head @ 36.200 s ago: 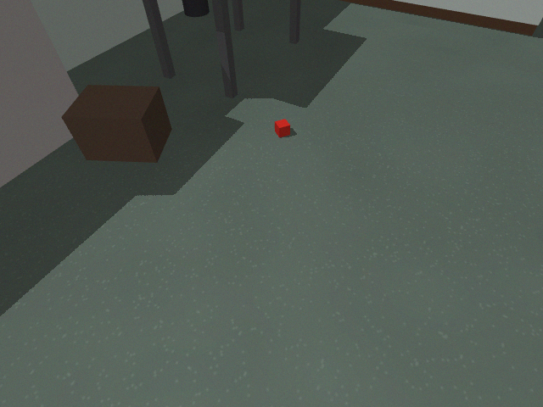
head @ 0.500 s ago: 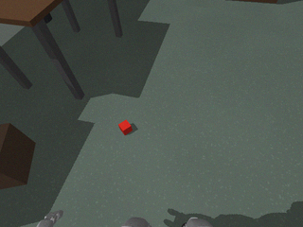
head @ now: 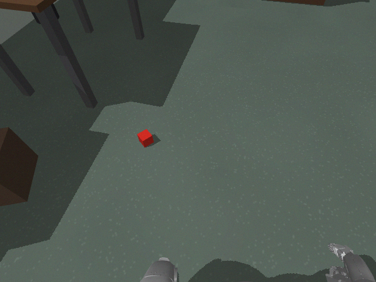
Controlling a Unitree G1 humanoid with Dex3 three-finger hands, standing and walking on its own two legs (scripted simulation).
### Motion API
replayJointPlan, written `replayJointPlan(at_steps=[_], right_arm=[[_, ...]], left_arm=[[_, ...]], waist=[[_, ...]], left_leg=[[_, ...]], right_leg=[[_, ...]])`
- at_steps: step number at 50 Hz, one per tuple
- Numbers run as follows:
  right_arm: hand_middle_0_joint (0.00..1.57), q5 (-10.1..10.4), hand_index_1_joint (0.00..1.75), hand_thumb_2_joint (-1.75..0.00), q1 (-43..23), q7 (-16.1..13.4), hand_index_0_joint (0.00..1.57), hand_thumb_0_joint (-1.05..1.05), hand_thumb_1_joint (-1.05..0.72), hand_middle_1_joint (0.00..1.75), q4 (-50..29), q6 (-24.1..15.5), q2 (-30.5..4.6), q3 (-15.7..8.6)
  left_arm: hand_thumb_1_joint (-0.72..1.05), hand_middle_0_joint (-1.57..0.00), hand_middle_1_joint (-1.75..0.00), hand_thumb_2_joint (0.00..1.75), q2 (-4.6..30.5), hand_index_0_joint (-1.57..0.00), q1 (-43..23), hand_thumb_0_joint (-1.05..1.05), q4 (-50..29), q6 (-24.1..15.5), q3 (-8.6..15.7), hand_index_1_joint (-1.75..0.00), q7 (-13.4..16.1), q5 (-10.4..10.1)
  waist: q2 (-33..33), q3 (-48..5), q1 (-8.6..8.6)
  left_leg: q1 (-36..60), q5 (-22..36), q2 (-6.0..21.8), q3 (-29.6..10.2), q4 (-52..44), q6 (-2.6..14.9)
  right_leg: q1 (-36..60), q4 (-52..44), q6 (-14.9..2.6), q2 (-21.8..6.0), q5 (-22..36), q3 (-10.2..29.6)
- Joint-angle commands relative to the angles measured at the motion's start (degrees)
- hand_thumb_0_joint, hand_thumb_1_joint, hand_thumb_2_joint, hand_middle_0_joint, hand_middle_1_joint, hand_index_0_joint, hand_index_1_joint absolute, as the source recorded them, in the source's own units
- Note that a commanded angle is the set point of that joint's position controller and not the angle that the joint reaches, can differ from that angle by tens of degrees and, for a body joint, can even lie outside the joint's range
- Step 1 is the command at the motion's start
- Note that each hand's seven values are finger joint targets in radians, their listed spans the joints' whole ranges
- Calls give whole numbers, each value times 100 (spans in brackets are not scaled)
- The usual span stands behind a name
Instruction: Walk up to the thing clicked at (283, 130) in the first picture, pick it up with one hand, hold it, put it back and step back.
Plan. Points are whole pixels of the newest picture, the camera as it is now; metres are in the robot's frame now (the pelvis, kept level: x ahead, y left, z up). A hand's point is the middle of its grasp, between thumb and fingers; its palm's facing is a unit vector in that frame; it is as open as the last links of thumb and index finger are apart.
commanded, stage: step back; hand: left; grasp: from above
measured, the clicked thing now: (145, 138) +0.98 +0.34 -0.71
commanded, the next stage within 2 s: stand in 1.06 s
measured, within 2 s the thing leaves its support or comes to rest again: neither
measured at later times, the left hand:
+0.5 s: hand out of the picture +0.04 +0.29 -0.13, palm faces +0.04 -0.92 -0.39, open 7.4 cm
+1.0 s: hand out of the picture +0.10 +0.29 -0.14, palm faces +0.10 -0.93 -0.35, open 7.4 cm
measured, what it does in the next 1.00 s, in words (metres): steps on the spot: left foot, then right foot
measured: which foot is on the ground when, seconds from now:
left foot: up 0.00-0.22, down 0.24-0.58, up 0.60-0.82, down 0.84-1.00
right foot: down 0.00-0.30, up 0.32-0.52, down 0.54-1.00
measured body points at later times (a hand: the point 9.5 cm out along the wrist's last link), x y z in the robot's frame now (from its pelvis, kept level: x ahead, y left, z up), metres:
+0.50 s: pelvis -0.02 +0.00 +0.02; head +0.00 +0.01 +0.47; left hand +0.04 +0.34 -0.10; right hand +0.04 -0.30 -0.10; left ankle -0.04 +0.14 -0.71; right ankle +0.02 -0.12 -0.69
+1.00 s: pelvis +0.03 +0.02 +0.01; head +0.06 +0.03 +0.46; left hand +0.10 +0.34 -0.11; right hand +0.13 -0.28 -0.11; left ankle +0.03 +0.15 -0.71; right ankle +0.04 -0.12 -0.71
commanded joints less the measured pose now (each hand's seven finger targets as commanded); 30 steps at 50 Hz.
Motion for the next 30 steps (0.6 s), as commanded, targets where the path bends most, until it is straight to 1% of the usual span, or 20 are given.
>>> replayJointPlan(at_steps=[1, 3, 4, 7, 10, 12, 13, 14, 15, 16, 17, 18, 20, 23, 25, 26, 27, 28, 29, 30], right_arm=[[20, 63, 30, -90, 85, -17, 20, 0, -90, 30, -157, -72, -1222, -334], [20, 116, 30, -90, 259, 20, 20, 0, -90, 30, 43, -129, -1027, -260], [20, 89, 30, -90, 291, 19, 20, 0, -90, 30, 62, -150, -913, -213], [20, 30, 30, -90, 231, 101, 20, 0, -90, 30, 95, -238, -935, -193], [20, -12, 30, -90, 268, 157, 20, 0, -90, 30, 190, -374, -852, -187], [20, 0, 30, -90, 597, 151, 20, 0, -90, 30, 370, -442, -810, -238], [20, -27, 30, -90, 823, 124, 20, 0, -90, 30, 487, -480, -896, -305], [20, -60, 30, -90, 1067, 95, 20, 0, -90, 30, 562, -516, -1135, -407], [20, -67, 30, -90, 1171, 96, 20, 0, -90, 30, 576, -506, -1676, -485], [20, -51, 30, -90, 1206, 120, 20, 0, -90, 30, 549, -495, -1899, -544], [20, -38, 30, -90, 954, 123, 20, 0, -90, 30, 477, -488, -1749, -531], [20, -63, 30, -90, 785, 129, 20, 0, -90, 30, 430, -495, -1407, -436], [20, -50, 30, -90, 763, 108, 20, 0, -90, 30, 421, -544, -1176, -374], [20, -25, 30, -90, 758, 118, 20, 0, -90, 30, 418, -511, -1302, -403], [20, 8, 30, -90, 575, 116, 20, 0, -90, 30, 344, -427, -1184, -331], [20, 53, 30, -90, 436, 116, 20, 0, -90, 30, 300, -382, -1047, -265], [20, 97, 30, -90, 424, 98, 20, 0, -90, 30, 268, -345, -790, -164], [20, 130, 30, -90, 498, 76, 20, 0, -90, 30, 217, -336, -518, -67], [20, 142, 30, -90, 555, 53, 20, 0, -90, 30, 167, -336, -285, 9], [20, 75, 30, -90, 649, -28, 20, 0, -90, 30, 349, -263, -728, -131]], left_arm=[[90, -20, -30, 90, 1994, -20, -772, 0, -679, -250, 509, -30, 146, 73], [90, -20, -30, 90, 1587, -20, -702, 0, -592, -312, 437, -30, 160, 31], [90, -20, -30, 90, 1594, -20, -513, 0, -497, -330, 452, -30, 159, 31], [90, -20, -30, 90, 1688, -20, -115, 0, -373, -364, 473, -30, 111, 73], [90, -20, -30, 90, 1682, -20, 7, 0, -297, -331, 481, -30, 65, 41], [90, -20, -30, 90, 1651, -20, -124, 0, -312, -258, 384, -30, 38, -13], [90, -20, -30, 90, 1435, -20, -113, 0, -350, -230, 271, -30, 32, -20], [90, -20, -30, 90, 1154, -20, -127, 0, -405, -229, 175, -30, 36, -57], [90, -20, -30, 90, 1024, -20, -525, 0, -456, -240, 147, -30, 51, -155], [90, -20, -30, 90, 1537, -20, -767, 0, -442, -248, 309, -30, 92, -80], [90, -20, -30, 90, 1601, -20, -575, 0, -411, -280, 304, -30, 69, -93], [90, -20, -30, 90, 1461, -20, -374, 0, -325, -309, 286, -30, 37, -124], [90, -20, -30, 90, 1335, -20, -224, 0, -228, -365, 267, -30, -9, -106], [90, -20, -30, 90, 1206, -20, -249, 0, -190, -370, 256, -30, -38, -109], [90, -20, -30, 90, 1184, -20, -117, 0, -80, -406, 273, -30, -4, -99], [90, -20, -30, 90, 1132, -20, 152, 0, 64, -418, 277, -30, 29, -102], [90, -20, -30, 90, 1206, -20, 341, 0, 198, -426, 311, -30, 74, -84], [90, -20, -30, 90, 1438, -20, 495, 0, 217, -450, 386, -30, 127, -26], [90, -20, -30, 90, 1821, -20, 508, 0, 143, -497, 453, -30, 168, 27], [90, -20, -30, 90, 1969, -20, 18, 0, 21, -479, 460, -30, 154, -6]], waist=[[-1115, -152, -55], [-843, -239, -70], [-1039, -353, -1], [-1338, -344, 253], [-1626, -482, 314], [-1391, -674, 79], [-1088, -847, -56], [-276, -1025, -208], [741, -865, -363], [410, -439, -465], [307, -266, -286], [189, -278, -144], [418, -386, -100], [832, -506, -186], [702, -626, -41], [582, -748, 132], [236, -812, 272], [-434, -977, 333], [-1330, -1010, 338], [-842, -853, 202]], left_leg=[[386, -674, -306, -551, 1380, -38], [-35, -225, -655, -352, 1360, -62], [-107, -209, -638, -367, 1254, -94], [-221, -478, -528, -105, 213, -170], [76, -937, -482, 308, -939, -145], [1192, -103, -610, 593, -2161, -33], [1948, 342, -564, 303, -2403, 62], [2780, -92, 161, -1044, -2697, 332], [2571, -1491, 1204, -2748, -3144, 891], [1761, -2243, 1552, -3171, -3343, 1383], [1592, -1994, 1564, -2837, -3278, 1471], [1834, -1193, 1170, -2135, -3101, 1249], [1958, 138, 809, -1420, -2760, 990], [1509, 459, 798, -1172, -2610, 984], [1100, 680, 529, -694, -2141, 812], [790, 662, 386, -455, -1757, 663], [272, 587, 207, -331, -1281, 459], [-248, 220, -144, -180, -533, 261], [-739, -731, -780, -78, 323, 4], [-235, -1275, -489, -250, 766, 14]], right_leg=[[-1825, -2333, -1312, -2263, -1566, 2814], [-840, -1822, -960, -1544, -214, 1544], [-615, -1783, -930, -1504, -238, 1527], [-63, -1930, -889, -1472, -1411, 1660], [393, -1799, -1012, -1661, -869, 1573], [49, -1309, -820, -1475, -145, 1079], [-392, -781, -610, -1260, 208, 798], [-1399, 128, -340, -860, 230, 360], [-2215, 897, -92, -193, -779, -413], [-2094, 1450, -138, -481, -1094, 127], [-1929, 1544, -174, -607, -938, 157], [-1905, 1263, -167, -650, -704, 169], [-1776, 942, -156, -598, -434, -10], [-966, 263, -116, -455, -222, -297], [-209, -603, -129, -252, 261, -508], [402, -1085, -126, -158, 699, -575], [1105, -1312, -134, -195, 944, -388], [1592, -1604, -248, -785, 760, 553], [1530, -2303, -638, -2030, 338, 2431], [493, -2476, -1106, -2595, -724, 2795]])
